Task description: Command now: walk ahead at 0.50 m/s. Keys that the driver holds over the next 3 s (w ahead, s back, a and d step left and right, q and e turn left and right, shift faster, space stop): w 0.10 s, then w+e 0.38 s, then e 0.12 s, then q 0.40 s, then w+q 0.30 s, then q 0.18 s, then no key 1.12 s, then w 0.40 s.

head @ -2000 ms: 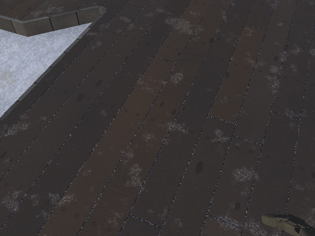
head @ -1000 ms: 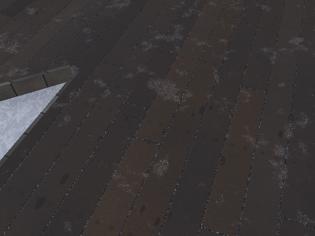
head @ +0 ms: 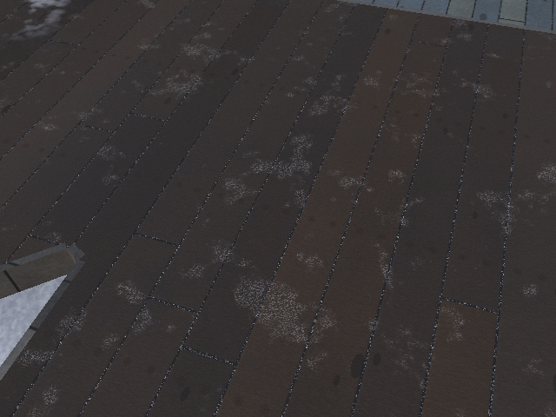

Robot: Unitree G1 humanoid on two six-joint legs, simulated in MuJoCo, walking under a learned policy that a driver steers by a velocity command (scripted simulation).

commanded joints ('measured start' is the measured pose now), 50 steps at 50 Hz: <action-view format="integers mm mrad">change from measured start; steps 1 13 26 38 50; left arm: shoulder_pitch -23 28 -100 34 -277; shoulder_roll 157 130 73 267 157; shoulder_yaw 29 21 46 79 44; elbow -51 -38 -137 -139 -152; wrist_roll -6 -10 -24 45 21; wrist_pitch -11 32 63 44 66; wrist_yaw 16 27 21 14 70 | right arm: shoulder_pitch -47 225 55 171 91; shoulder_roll -32 -211 -101 -75 -70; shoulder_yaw -4 -60 -26 -2 -33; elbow -54 -20 -7 32 -17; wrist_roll -3 -11 -33 -26 5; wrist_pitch -7 -46 -47 2 117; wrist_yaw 6 24 -8 2 -42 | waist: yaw -22 -196 -33 39 -73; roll -94 -33 19 -180 -155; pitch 35 -227 42 -262 -95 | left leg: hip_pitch -11 731 499 358 200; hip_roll -2 34 130 -44 -29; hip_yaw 7 -93 87 195 39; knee -164 -400 -773 -16 94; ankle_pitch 170 70 260 32 -272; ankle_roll -14 115 156 -15 -67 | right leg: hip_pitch -27 -94 -570 287 -161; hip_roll -254 -188 -210 -323 -380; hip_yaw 149 104 155 240 93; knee -147 511 725 307 -34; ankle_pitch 171 267 63 1073 33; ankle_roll -136 -23 50 -136 -173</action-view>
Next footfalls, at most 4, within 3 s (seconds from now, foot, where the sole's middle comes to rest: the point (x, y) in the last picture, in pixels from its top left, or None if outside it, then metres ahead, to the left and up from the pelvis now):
0.26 left None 0.33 0.17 -0.79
0.74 right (359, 412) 0.52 -0.12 -0.79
1.20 left None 0.48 0.13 -0.79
1.62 right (324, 312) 0.78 -0.04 -0.79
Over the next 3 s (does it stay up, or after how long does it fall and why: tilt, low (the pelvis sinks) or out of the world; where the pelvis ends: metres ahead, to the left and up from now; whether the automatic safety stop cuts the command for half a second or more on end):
stays up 0.80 0.07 -0.01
